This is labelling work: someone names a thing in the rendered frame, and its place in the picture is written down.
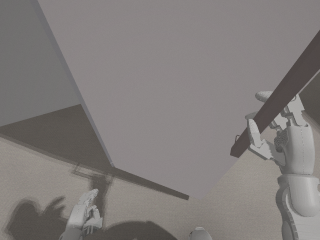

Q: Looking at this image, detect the robot right shin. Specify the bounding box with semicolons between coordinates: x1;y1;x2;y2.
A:
194;227;204;231

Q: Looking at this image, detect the left robot forearm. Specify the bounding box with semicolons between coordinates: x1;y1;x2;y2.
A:
59;228;84;240

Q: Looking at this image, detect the robot right thigh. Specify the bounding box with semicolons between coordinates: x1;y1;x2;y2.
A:
188;230;213;240

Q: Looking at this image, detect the robot right hand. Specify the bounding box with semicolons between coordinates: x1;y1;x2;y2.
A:
245;91;315;175

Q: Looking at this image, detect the right robot forearm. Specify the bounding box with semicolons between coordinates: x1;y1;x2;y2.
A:
275;174;320;240

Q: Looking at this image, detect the handle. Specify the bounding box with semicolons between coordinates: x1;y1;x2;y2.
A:
230;30;320;158

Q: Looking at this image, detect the robot left hand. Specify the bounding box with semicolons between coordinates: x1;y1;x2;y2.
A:
65;189;103;238

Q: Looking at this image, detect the fridge door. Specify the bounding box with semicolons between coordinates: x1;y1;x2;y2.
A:
38;0;320;200

